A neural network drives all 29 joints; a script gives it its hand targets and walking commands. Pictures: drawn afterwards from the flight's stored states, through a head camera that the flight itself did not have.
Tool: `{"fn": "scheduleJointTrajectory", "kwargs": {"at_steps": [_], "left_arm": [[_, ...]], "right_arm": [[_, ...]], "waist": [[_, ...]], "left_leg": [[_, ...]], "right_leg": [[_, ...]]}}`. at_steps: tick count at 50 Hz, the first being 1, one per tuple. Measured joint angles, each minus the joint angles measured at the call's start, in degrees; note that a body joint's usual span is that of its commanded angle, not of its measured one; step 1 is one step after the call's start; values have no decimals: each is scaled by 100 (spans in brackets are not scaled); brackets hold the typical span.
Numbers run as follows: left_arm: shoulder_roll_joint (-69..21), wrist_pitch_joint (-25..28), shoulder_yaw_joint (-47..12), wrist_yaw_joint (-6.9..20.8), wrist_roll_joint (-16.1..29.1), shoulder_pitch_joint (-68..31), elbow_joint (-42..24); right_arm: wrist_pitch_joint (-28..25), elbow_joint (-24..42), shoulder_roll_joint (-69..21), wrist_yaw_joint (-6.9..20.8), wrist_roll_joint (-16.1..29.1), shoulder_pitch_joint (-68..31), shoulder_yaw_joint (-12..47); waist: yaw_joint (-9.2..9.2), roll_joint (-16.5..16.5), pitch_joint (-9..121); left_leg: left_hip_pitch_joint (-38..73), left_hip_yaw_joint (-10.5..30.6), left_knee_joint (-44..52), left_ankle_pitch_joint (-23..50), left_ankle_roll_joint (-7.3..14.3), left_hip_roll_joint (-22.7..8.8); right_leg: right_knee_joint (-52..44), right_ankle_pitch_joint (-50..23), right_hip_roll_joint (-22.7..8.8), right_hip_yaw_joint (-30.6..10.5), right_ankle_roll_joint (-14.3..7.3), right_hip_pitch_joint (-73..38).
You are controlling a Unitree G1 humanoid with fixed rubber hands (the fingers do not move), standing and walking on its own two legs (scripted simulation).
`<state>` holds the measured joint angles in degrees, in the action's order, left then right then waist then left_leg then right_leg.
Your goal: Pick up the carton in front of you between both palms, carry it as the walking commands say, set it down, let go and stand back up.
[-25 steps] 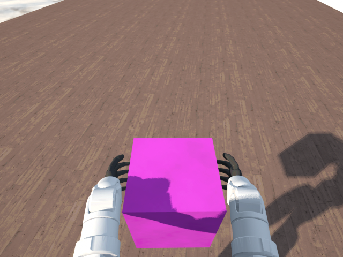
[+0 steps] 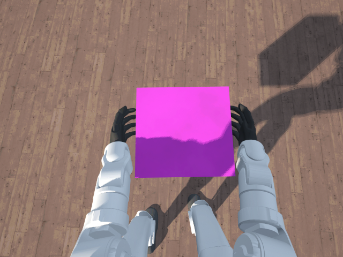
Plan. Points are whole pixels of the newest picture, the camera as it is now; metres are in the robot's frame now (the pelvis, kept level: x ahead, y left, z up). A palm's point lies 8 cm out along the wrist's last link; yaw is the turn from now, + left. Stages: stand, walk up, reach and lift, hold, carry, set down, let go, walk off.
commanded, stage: set down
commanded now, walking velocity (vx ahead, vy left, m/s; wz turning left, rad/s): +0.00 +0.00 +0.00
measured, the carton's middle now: (180, 138) +0.39 -0.06 -0.17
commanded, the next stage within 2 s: none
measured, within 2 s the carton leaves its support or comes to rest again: rests again in 1.90 s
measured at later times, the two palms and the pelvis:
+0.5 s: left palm (135, 129) +0.44 +0.08 -0.22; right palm (233, 136) +0.39 -0.22 -0.22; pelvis -0.03 -0.01 -0.13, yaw +1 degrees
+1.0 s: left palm (148, 129) +0.48 +0.05 -0.37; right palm (226, 142) +0.40 -0.24 -0.37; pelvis -0.06 +0.00 -0.25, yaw +2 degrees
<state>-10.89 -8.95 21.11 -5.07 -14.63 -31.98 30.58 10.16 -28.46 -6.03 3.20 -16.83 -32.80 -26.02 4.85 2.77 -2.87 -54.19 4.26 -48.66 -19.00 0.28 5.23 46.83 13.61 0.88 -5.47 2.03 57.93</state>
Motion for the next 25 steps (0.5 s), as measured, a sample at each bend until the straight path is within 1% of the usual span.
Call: {"fn": "scheduleJointTrajectory", "kwargs": {"at_steps": [3, 6, 11, 16, 20, 25], "left_arm": [[125, 61, -151, -59, 250, -140, -54], [214, -14, -137, -49, 333, -368, -19], [320, -295, 123, 77, 223, -846, 201], [483, -493, 316, 194, 97, -1284, 510], [653, -528, 320, 227, 87, -1614, 785], [883, -509, 219, 228, 164, -2028, 1103]], "right_arm": [[-40, 105, 37, -64, 230, -120, 42], [46, 134, 21, -92, 304, -314, -48], [329, 33, -40, -146, 179, -711, -285], [541, -85, -78, -261, 22, -1028, -419], [599, -157, -60, -382, 15, -1219, -448], [604, -229, 19, -520, 141, -1442, -435]], "waist": [[10, 4, 289], [2, 4, 593], [-11, 39, 947], [-5, 99, 1175], [2, 121, 1304], [24, 120, 1374]], "left_leg": [[-792, 14, -483, -131, -32, 37], [-1445, 23, -955, -280, -68, 50], [-2265, 42, -1658, -511, -124, 59], [-2986, 52, -2265, -692, -170, 92], [-3576, 40, -2740, -818, -204, 128], [-4293, 11, -3351, -971, -239, 177]], "right_leg": [[479, 128, 30, -12, 11, 790], [936, 257, 79, -10, 7, 1444], [1610, 449, 157, 17, -17, 2266], [2213, 609, 209, 32, -24, 2998], [2693, 719, 246, 24, -15, 3603], [3301, 845, 297, 1, 14, 4336]]}}
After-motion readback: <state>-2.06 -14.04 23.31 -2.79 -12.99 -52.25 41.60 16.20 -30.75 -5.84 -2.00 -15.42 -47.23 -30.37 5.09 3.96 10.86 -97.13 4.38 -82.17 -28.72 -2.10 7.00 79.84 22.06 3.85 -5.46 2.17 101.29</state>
